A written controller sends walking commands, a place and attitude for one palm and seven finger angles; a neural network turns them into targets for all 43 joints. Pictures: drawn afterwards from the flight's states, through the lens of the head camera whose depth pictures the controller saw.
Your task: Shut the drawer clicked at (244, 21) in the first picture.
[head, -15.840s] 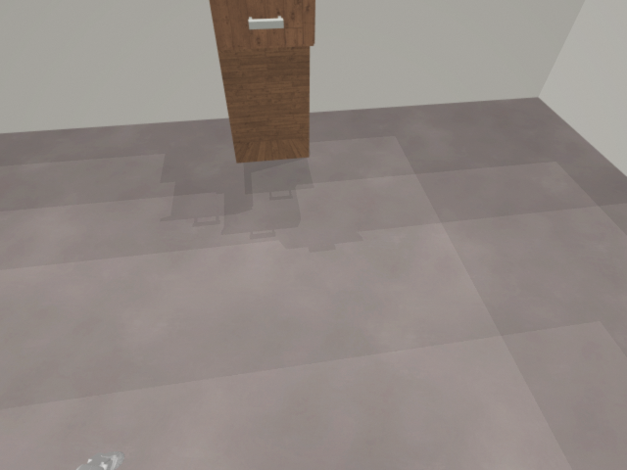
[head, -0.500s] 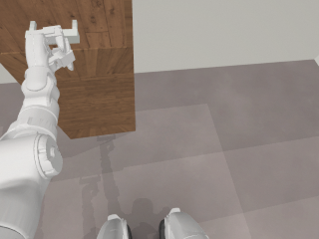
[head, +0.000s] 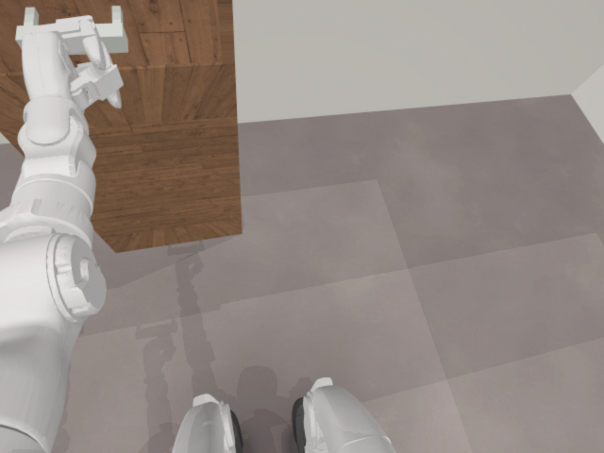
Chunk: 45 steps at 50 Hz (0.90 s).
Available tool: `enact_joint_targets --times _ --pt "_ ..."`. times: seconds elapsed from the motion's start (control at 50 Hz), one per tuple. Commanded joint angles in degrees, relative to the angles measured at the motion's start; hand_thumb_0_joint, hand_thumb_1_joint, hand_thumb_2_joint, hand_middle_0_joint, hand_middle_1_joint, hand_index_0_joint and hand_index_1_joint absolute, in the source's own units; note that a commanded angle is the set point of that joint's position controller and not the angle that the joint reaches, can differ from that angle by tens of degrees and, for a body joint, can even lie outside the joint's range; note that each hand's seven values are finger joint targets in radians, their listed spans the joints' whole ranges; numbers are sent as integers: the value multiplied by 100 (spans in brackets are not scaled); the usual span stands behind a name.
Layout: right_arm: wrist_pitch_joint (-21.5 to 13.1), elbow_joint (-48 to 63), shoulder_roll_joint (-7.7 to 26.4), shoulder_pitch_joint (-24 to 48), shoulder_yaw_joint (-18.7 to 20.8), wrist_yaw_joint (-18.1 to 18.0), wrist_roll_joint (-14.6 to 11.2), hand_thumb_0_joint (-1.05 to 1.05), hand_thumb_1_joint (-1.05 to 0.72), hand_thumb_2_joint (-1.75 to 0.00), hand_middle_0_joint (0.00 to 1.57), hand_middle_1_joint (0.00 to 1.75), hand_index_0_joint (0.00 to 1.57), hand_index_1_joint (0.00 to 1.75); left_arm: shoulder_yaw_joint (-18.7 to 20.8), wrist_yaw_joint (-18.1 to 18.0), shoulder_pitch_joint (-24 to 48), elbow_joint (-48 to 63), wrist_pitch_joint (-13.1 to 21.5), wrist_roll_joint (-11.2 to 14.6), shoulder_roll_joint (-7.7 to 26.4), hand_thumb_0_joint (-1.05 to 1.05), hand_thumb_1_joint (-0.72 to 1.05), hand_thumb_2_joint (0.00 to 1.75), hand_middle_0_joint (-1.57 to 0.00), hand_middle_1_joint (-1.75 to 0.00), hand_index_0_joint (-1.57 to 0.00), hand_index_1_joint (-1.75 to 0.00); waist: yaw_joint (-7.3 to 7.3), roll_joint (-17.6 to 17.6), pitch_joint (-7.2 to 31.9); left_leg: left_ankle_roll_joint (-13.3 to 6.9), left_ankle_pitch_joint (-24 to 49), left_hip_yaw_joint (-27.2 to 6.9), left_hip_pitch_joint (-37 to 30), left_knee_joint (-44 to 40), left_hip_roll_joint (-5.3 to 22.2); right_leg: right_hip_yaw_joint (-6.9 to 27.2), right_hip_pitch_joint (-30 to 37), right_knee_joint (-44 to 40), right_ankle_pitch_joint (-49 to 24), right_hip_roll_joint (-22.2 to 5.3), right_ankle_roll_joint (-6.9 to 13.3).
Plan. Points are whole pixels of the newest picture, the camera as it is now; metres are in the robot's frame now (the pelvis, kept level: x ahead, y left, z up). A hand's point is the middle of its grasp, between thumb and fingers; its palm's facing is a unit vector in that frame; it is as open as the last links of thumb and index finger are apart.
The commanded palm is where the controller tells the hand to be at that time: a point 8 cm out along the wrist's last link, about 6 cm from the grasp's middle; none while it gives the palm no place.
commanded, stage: pull the fist back off the drawer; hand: left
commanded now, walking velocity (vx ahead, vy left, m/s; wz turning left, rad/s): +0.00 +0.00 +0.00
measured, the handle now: (75, 27) +0.65 +0.19 +0.09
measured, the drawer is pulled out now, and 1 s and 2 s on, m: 0.00 0.00 0.00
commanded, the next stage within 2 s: draw the hand back to the body in 0.32 s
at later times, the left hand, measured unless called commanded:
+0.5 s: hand (99, 92) +0.54 +0.15 +0.10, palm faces +0.08 -1.00 -0.01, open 3.3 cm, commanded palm +0.48 +0.19 +0.11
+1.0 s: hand (24, 189) +0.38 +0.18 +0.16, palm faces +0.12 -0.98 -0.13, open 3.3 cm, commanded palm +0.34 +0.23 +0.17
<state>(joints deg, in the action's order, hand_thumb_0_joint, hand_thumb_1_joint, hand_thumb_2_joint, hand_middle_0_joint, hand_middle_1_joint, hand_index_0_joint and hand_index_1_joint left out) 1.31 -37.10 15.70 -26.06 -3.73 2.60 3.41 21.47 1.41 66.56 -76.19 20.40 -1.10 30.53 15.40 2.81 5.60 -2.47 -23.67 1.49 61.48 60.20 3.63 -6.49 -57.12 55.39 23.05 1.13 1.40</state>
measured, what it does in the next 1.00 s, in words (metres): rises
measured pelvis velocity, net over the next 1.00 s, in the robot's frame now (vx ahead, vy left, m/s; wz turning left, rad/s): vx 0.05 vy -0.01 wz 0.03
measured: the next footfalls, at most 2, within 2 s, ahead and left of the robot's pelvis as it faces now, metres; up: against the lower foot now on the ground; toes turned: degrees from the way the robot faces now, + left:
none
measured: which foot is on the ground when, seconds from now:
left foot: down 0.00-1.00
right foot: down 0.00-1.00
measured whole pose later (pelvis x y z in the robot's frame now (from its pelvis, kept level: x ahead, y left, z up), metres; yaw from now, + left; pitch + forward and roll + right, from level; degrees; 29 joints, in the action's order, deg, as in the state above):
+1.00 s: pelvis +0.05 -0.01 +0.06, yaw +2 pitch +5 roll -1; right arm -0.2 -33.0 15.2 -12.9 -1.2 -1.9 -3.2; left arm 9.4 4.2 8.7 -16.9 8.6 9.4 15.9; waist 0.9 3.1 4.4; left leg -0.8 -19.9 3.3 23.3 38.0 1.4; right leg -4.3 -21.0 36.5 20.9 0.5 1.8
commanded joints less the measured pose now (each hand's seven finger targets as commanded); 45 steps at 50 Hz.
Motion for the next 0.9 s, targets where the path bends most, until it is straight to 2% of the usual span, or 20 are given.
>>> enact_joint_targets --times 0.0,0.02,0.04,0.18,0.26,0.34,0.36,0.4,0.44,0.48,0.5,0.52,0.56,0.6,0.62,0.64,0.7,0.82,0.86,0.88 --pt "3 303 1112 -1077 427 -72 -50 0 -90 -90 20 30 20 30 284 -19 2547 1547 427 131 1420 0 90 90 -140 -160 -140 -160 -81 598 2817 -9 921 -498 -2412 -786 -189 506 1183 -900 -533 197 -38" --pt "8 350 1083 -1052 433 -56 -58 0 -90 -90 20 30 20 30 200 8 2356 1640 445 144 1263 0 90 90 -140 -160 -140 -160 -146 668 2878 3 1017 -482 -2490 -824 -200 495 1255 -894 -620 200 -28" --pt "27 357 1081 -1068 449 -56 -58 0 -90 -90 20 30 20 30 311 23 2123 1641 460 170 1312 0 90 90 -140 -160 -140 -160 -218 621 2923 4 1191 -470 -2589 -822 -192 486 1337 -873 -776 215 -14" --pt "172 435 980 -948 585 -2 -125 0 -90 -90 20 30 20 30 -5 127 1123 2328 584 424 467 0 90 90 -140 -160 -140 -160 -419 503 2983 65 2112 -407 -3321 -940 -175 383 1536 -892 -1596 253 -9" --pt "239 327 947 -861 646 -2 -148 0 -90 -90 20 30 20 30 -179 110 1226 2742 699 498 216 0 90 90 -140 -160 -140 -160 -373 577 2859 91 2644 -440 -3667 -914 -144 365 1443 -859 -1961 237 -16" --pt "255 255 889 -755 678 9 -163 0 -90 -90 20 30 20 30 -338 73 978 2892 756 539 -69 0 90 90 -140 -160 -140 -160 -418 586 2801 113 3199 -439 -3898 -880 -148 362 1505 -832 -2299 219 -15" --pt "268 255 891 -738 694 6 -177 0 -90 -90 20 30 20 30 -279 61 824 2959 775 515 -6 0 90 90 -140 -160 -140 -160 -503 689 2922 145 3466 -491 -4046 -862 -120 356 1465 -793 -2328 201 -13" --pt "281 254 837 -646 685 20 -191 0 -90 -90 20 30 20 30 -462 56 636 2830 723 543 -292 0 90 90 -140 -160 -140 -160 -495 462 2764 146 3490 -481 -3980 -871 -132 340 1514 -808 -2380 206 -27" --pt "300 440 885 -558 722 31 -234 0 -90 -90 20 30 20 30 -203 65 -163 3287 675 599 -17 0 90 90 -140 -160 -140 -160 -813 636 3117 159 3881 -435 -4194 -959 -146 365 1921 -813 -2632 199 5" --pt "288 639 785 -370 719 45 -315 0 -90 -90 20 30 20 30 -410 113 -688 4081 587 722 -294 0 90 90 -140 -160 -140 -160 -927 667 3364 180 4353 -418 -4553 -1053 -119 367 2252 -901 -2958 191 -17" --pt "267 717 733 -267 708 44 -364 0 -90 -90 20 30 20 30 -529 148 -1011 4283 484 809 -495 0 90 90 -140 -160 -140 -160 -955 506 3239 156 4300 -368 -4523 -1121 -123 366 2437 -1000 -3075 197 -28" --pt "260 743 751 -218 716 20 -398 0 -90 -90 20 30 20 30 -444 149 -1241 4411 375 881 -395 0 90 90 -140 -160 -140 -160 -979 82 3073 113 4109 -319 -4300 -1207 -139 384 2752 -1075 -3247 197 -43" --pt "221 857 747 -68 703 -35 -462 0 -90 -90 20 30 20 30 -408 158 -1740 4811 186 969 -350 0 90 90 -140 -160 -140 -160 -1068 -27 2875 78 3896 -212 -4121 -1387 -176 424 3127 -1173 -3445 159 -60" --pt "163 901 714 117 680 -92 -520 0 -90 -90 20 30 20 30 -532 160 -1932 5107 13 1036 -495 0 90 90 -140 -160 -140 -160 -1040 -177 2439 46 3451 -130 -4034 -1557 -205 422 3261 -1352 -3326 148 -80" --pt "134 913 717 205 676 -127 -540 0 -90 -90 20 30 20 30 -528 162 -2018 5272 -36 1057 -447 0 90 90 -140 -160 -140 -160 -1049 -203 2315 38 3221 -104 -4002 -1628 -221 441 3344 -1424 -3265 140 -79" --pt "95 942 717 274 670 -169 -540 0 -90 -90 20 30 20 30 -497 164 -1962 5613 -29 1068 -358 0 90 90 -140 -160 -140 -160 -1065 -19 2368 35 3218 -84 -4132 -1672 -239 464 3438 -1450 -3266 116 -65" --pt "-39 956 642 555 607 -238 -583 0 -90 -90 20 30 20 30 -720 290 -2353 5949 -105 1151 -582 0 90 90 -140 -160 -140 -160 -1090 92 2045 51 2976 -103 -4292 -1849 -249 443 3493 -1615 -3077 92 -51" --pt "-294 1097 643 1065 543 -373 -678 0 -90 -90 20 30 20 30 -758 691 -3303 6326 -483 1438 -648 0 90 90 -140 -160 -140 -160 -1235 -139 1576 27 2193 -78 -4279 -2200 -333 446 3798 -1962 -2729 21 -43" --pt "-377 1171 628 1235 490 -402 -702 0 -90 -90 20 30 20 30 -797 773 -3515 6581 -602 1493 -638 0 90 90 -140 -160 -140 -160 -1283 9 1348 22 2045 -112 -4333 -2329 -351 447 3820 -2056 -2539 3 -23" --pt "-424 1208 621 1311 481 -416 -708 0 -90 -90 20 30 20 30 -811 792 -3597 6762 -655 1529 -672 0 90 90 -140 -160 -140 -160 -1305 -80 1346 22 1974 -136 -4402 -2381 -348 418 3833 -2094 -2434 1 -23"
